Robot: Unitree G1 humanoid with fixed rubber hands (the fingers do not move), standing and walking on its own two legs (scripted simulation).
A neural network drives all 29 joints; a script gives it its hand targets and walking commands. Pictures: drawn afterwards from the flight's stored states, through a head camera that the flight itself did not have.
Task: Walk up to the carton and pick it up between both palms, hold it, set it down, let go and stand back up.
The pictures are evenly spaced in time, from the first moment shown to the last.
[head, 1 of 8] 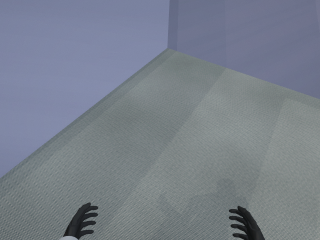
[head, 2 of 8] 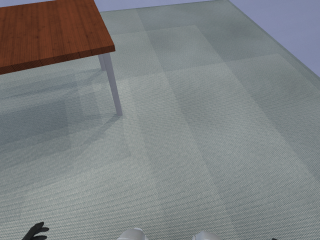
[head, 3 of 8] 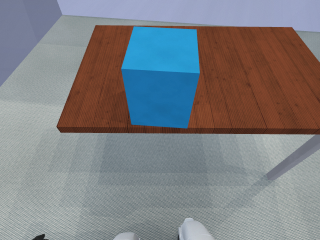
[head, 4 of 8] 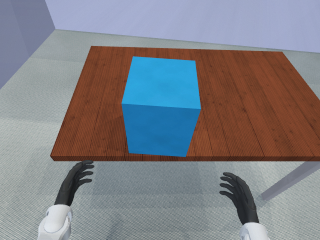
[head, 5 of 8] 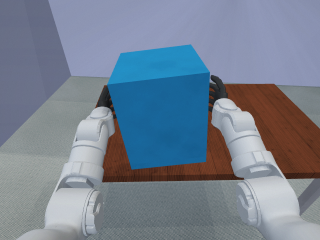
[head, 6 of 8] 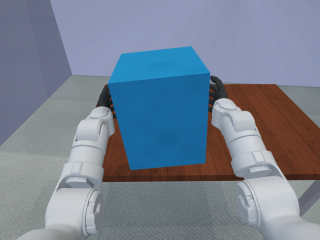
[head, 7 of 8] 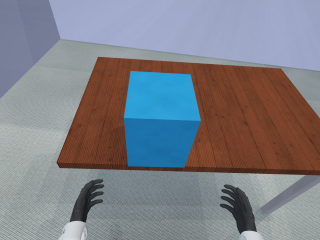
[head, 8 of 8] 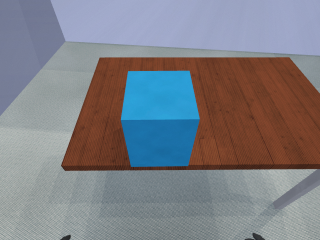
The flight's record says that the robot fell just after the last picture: no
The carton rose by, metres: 0.22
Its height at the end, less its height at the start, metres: +0.00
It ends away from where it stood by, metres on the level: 0.03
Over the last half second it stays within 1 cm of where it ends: yes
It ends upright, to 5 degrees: yes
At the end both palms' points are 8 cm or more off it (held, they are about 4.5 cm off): yes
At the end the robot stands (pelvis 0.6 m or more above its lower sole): yes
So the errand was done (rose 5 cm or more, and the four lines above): yes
